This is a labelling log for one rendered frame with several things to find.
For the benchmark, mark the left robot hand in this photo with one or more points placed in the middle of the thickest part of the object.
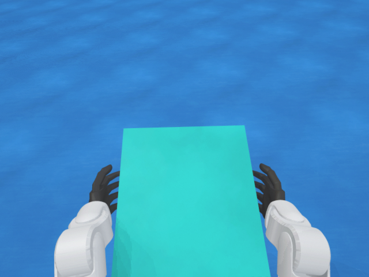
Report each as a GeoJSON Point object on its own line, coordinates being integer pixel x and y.
{"type": "Point", "coordinates": [101, 189]}

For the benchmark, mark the carton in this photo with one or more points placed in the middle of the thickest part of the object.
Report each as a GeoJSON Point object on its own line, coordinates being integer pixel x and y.
{"type": "Point", "coordinates": [187, 205]}

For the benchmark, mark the right robot forearm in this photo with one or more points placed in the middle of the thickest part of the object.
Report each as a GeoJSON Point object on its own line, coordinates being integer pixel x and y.
{"type": "Point", "coordinates": [303, 251]}

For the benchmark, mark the left robot forearm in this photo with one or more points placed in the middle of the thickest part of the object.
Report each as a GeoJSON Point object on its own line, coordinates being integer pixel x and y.
{"type": "Point", "coordinates": [80, 250]}

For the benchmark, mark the right robot hand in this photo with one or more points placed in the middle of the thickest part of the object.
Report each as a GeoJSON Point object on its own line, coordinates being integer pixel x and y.
{"type": "Point", "coordinates": [271, 188]}

